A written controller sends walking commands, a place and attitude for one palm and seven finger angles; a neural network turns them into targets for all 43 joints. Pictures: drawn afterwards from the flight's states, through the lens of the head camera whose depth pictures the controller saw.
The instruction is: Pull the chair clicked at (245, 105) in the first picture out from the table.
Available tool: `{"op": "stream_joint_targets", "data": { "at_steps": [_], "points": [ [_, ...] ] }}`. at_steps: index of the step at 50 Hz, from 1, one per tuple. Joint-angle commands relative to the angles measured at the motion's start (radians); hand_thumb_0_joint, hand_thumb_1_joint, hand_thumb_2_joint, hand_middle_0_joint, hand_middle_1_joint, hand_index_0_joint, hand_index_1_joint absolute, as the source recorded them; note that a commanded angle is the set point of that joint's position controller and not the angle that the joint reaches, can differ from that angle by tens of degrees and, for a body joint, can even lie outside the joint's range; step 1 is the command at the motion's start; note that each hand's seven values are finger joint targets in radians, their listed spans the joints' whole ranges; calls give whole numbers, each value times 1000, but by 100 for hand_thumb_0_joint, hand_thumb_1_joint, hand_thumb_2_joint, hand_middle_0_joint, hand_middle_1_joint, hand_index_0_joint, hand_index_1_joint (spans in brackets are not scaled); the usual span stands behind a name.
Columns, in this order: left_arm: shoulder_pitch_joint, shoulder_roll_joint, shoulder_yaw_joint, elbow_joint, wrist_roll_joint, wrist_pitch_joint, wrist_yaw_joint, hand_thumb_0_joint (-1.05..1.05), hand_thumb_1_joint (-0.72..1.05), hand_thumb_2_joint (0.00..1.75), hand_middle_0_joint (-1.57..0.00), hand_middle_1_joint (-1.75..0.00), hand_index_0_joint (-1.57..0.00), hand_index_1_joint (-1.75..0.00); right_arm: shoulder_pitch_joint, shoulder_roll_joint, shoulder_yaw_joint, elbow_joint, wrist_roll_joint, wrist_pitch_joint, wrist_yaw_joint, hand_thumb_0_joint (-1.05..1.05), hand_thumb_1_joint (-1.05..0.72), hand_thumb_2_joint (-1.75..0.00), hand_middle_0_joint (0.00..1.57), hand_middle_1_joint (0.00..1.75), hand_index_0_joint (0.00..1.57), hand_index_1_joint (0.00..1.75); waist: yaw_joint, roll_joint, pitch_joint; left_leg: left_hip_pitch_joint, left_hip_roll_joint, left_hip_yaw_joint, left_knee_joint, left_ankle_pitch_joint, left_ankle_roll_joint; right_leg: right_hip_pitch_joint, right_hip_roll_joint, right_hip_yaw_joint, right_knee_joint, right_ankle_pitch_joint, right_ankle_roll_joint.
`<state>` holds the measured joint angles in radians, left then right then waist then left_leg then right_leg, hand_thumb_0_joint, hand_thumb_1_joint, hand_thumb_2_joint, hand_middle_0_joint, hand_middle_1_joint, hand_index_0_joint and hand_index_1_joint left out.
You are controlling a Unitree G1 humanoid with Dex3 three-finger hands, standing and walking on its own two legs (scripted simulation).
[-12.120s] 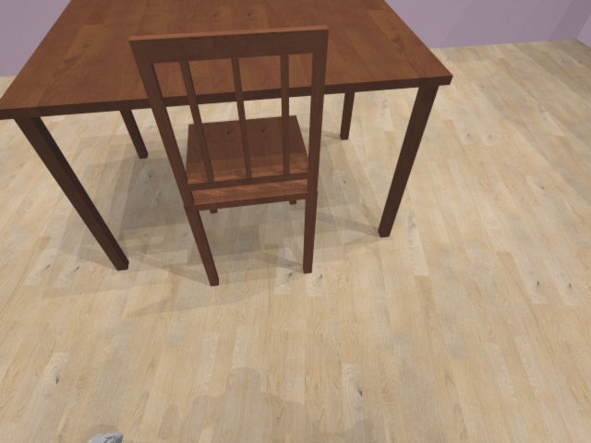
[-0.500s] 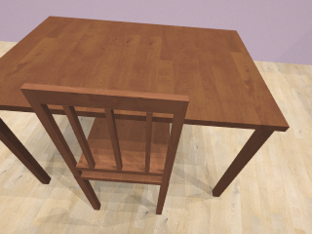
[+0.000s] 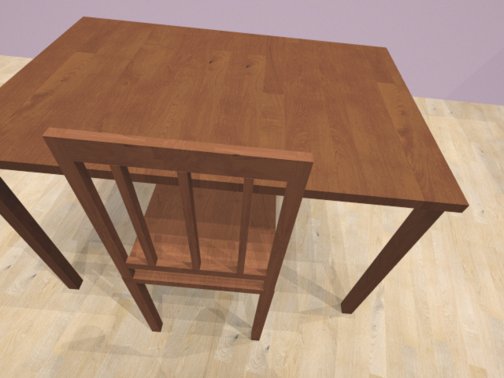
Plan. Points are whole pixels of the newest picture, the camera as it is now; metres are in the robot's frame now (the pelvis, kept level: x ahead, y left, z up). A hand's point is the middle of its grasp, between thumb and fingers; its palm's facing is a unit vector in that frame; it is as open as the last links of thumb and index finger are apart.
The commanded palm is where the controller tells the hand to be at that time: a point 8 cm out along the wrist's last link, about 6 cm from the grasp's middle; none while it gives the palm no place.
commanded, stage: look again from close up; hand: left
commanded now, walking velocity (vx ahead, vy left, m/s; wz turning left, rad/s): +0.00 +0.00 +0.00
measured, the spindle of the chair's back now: (191, 226) +0.40 +0.15 -0.05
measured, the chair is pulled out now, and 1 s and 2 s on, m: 0.00 0.00 0.00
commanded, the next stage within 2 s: raise the hand toward the chair's back in 0.44 s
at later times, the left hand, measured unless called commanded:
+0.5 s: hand out of the picture -0.02 +0.16 -0.18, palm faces +0.00 -0.99 -0.17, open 7.4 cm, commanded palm none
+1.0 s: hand out of the picture +0.14 +0.13 -0.10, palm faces +0.09 -1.00 +0.01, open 9.5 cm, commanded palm +0.13 +0.21 -0.06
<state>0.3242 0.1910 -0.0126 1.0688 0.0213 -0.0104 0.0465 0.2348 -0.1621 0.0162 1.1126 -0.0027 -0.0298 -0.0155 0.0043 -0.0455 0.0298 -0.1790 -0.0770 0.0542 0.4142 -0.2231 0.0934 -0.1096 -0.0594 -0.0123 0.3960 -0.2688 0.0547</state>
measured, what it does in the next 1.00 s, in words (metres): lowers itself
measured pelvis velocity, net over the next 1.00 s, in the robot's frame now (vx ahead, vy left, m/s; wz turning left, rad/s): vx -0.03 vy -0.07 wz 0.02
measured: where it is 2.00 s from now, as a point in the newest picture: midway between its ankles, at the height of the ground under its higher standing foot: outside the picture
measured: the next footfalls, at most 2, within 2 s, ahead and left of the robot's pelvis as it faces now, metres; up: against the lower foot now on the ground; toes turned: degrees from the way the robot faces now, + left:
none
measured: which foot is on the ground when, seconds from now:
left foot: down 0.00-1.00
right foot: down 0.00-1.00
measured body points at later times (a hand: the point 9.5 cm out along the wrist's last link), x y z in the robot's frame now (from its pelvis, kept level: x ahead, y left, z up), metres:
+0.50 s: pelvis +0.00 -0.01 +0.00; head +0.01 +0.01 +0.45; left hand -0.01 +0.21 -0.17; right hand +0.00 -0.23 -0.15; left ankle +0.00 +0.05 -0.74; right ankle -0.04 -0.16 -0.74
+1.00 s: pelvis -0.03 -0.07 -0.08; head +0.03 -0.04 +0.36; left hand +0.13 +0.19 -0.10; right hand +0.20 -0.32 -0.12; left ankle +0.00 +0.05 -0.74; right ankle -0.01 -0.13 -0.74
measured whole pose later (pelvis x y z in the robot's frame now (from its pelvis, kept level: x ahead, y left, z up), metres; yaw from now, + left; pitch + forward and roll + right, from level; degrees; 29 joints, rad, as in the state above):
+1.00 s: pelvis -0.03 -0.07 -0.08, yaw +1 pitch +13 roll +1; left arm 0.49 0.19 0.19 0.24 -0.25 -0.48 -0.30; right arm 0.15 -0.28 -0.06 0.52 0.03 -0.23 -0.02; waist -0.01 -0.06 -0.14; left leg -0.84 0.00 0.01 1.10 -0.48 0.00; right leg -0.81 0.04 -0.09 1.11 -0.53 -0.09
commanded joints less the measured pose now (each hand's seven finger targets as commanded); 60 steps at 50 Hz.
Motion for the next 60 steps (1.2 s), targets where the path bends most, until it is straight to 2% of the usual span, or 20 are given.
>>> {"op": "stream_joint_targets", "data": {
  "at_steps": [1, 26, 27, 28, 29, 30, 31, 32, 34, 35, 38, 39, 41, 44, 46, 49, 52, 56, 58, 60],
  "points": [
    [76, 82, 10, -25, -2, -11, 2, 0, 90, 90, -20, -30, -20, -30, 42, -129, -27, -30, 2, -14, -4, 0, -90, -90, 20, 30, 20, 30, 1, 56, 15, 24, 171, -185, -122, 131, -48, -63, -49, 33, -43, 84, -57],
    [108, 56, 3, -7, -5, -15, 4, 0, 90, 90, -20, -30, -20, -30, 90, -88, -20, 17, 4, -20, -7, 0, -90, -90, 20, 30, 20, 30, -1, 43, 38, 16, 164, -158, -109, 143, -45, -84, -50, 53, -57, 105, -67],
    [81, 73, 1, 14, 15, -34, 33, 0, 90, 90, -20, -30, -20, -30, 51, -137, -13, -68, 2, -15, -3, 0, -90, -90, 20, 30, 20, 30, -3, 70, 113, -77, 181, -142, 35, 386, -81, -135, -58, 52, -28, 186, -65],
    [-578, 289, 141, -1537, -180, -219, 33, 0, 88, 89, -20, -30, -20, -30, 91, -286, -65, -437, 53, -145, -35, 0, -90, -90, 20, 30, 20, 30, -128, 291, -383, 305, 113, -141, -23, 387, -140, -151, 60, -65, 84, 215, -74],
    [-432, 338, 158, -1489, -115, -185, 68, 0, 85, 88, -20, -29, -20, -29, -3, -192, 2, -367, 49, -228, -67, 0, -90, -90, 20, 30, 20, 30, -65, 367, -351, 312, 173, -150, -83, 377, -171, -223, 60, -49, 219, 9, -75],
    [-209, 183, 88, -1290, -122, -135, 91, 0, 83, 87, -19, -29, -19, -29, 2, -214, -24, -354, 35, -283, -62, 0, -90, -90, 20, 30, 20, 30, -40, 326, -300, 235, 174, -186, -123, 295, -195, -297, 63, -45, 286, -142, -90],
    [144, -60, -47, -957, -143, -34, 87, 0, 81, 86, -19, -29, -19, -29, 17, -161, -26, -311, 53, -287, -42, 0, -90, -90, 20, 30, 20, 30, -48, 199, -118, 109, 154, -194, -120, 182, -174, -364, 50, -51, 305, -131, -85],
    [27, -49, -54, -1175, -200, -55, 71, 0, 78, 85, -19, -28, -19, -28, 30, -201, -37, -382, 54, -290, -33, 0, -90, -90, 20, 30, 20, 30, -46, 231, -96, 45, 132, -197, -77, 105, -157, -344, 38, -64, 283, -109, -77],
    [21, -1, 11, -1136, -189, -140, 27, 0, 74, 83, -18, -27, -18, -27, -17, -221, -54, -452, 35, -312, -36, 0, -90, -90, 20, 30, 20, 30, -53, 106, -91, -78, 93, -148, 76, -14, -108, -334, 46, -86, 180, -76, -77],
    [61, -3, 46, -1005, -187, -185, 3, 0, 71, 82, -18, -27, -18, -27, -10, -227, -59, -468, 17, -301, -27, 0, -90, -90, 20, 30, 20, 30, -63, -46, -55, -189, 77, -139, 161, -71, -97, -399, 52, -93, 160, -87, -78],
    [273, -12, 141, -820, -266, -395, -151, 0, 64, 79, -17, -26, -17, -26, -99, -224, -82, -546, 20, -278, -12, 0, -90, -90, 20, 30, 20, 30, 6, -362, -38, -501, 62, -104, 331, -219, -101, -575, 55, -64, 278, -318, -80],
    [351, -6, 151, -795, -280, -463, -219, 0, 62, 78, -17, -26, -17, -26, -112, -222, -90, -569, 27, -277, 5, 0, -90, -90, 20, 30, 20, 30, 41, -348, -46, -546, 54, -82, 365, -192, -104, -559, 52, -24, 292, -313, -88],
    [332, 76, 233, -819, -316, -563, -355, 0, 57, 76, -17, -25, -17, -25, -146, -242, -103, -647, 31, -278, 24, 0, -90, -90, 20, 30, 20, 30, 39, -265, -145, -616, 36, -55, 454, -165, -108, -499, 26, 48, 358, -207, -83],
    [325, 175, 342, -802, -292, -530, -390, 0, 50, 73, -16, -24, -16, -24, -179, -226, -104, -701, 52, -238, 19, 0, -90, -90, 20, 30, 20, 30, 78, 18, -212, -648, 21, -21, 498, -152, -99, -486, 17, 85, 414, -175, -87],
    [182, 181, 335, -987, -320, -530, -371, 0, 46, 71, -16, -23, -16, -23, -184, -209, -101, -737, 44, -224, 9, 0, -90, -90, 20, 30, 20, 30, 51, 63, -226, -698, 27, -12, 555, -192, -88, -554, 18, 110, 437, -252, -81],
    [-52, 288, 402, -1393, -324, -669, -285, 0, 39, 68, -15, -22, -15, -22, -118, -178, -102, -725, 16, -242, -10, 0, -90, -90, 20, 30, 20, 30, 12, 195, -422, -646, 60, -48, 645, -108, -65, -554, 33, 145, 509, -149, -80],
    [-25, 211, 285, -1461, -321, -763, -271, 0, 32, 65, -14, -21, -14, -21, -97, -165, -93, -663, 12, -263, -25, 0, -90, -90, 20, 30, 20, 30, -37, 275, -439, -586, 76, -72, 687, -32, -57, -624, 53, 131, 535, -60, -90],
    [-28, 161, 188, -1245, -337, -734, -406, 0, 22, 61, -13, -19, -13, -19, -92, -205, -76, -595, 26, -300, -36, 0, -90, -90, 20, 30, 20, 30, -123, 120, -332, -726, 93, -102, 783, -83, -50, -681, 31, 154, 528, -13, -37],
    [9, 167, 191, -1071, -340, -624, -491, 0, 18, 59, -13, -19, -13, -19, -80, -222, -74, -600, 47, -287, -46, 0, -90, -90, 20, 30, 20, 30, -113, 26, -298, -804, 87, -102, 779, -128, -46, -649, 16, 189, 483, -64, -10],
    [94, 188, 262, -980, -362, -487, -543, 0, 13, 57, -12, -18, -12, -18, -88, -228, -79, -629, 67, -261, -52, 0, -90, -90, 20, 30, 20, 30, -61, -38, -377, -815, 76, -98, 753, -102, -45, -507, -10, 224, 461, 23, 22]
  ]
}}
